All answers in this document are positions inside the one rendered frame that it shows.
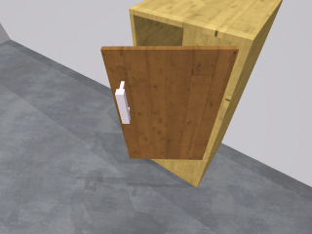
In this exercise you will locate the handle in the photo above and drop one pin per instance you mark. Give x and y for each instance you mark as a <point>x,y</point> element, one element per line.
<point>122,103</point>

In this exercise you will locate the cupboard door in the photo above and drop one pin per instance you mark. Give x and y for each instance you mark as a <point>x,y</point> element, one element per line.
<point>174,94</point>

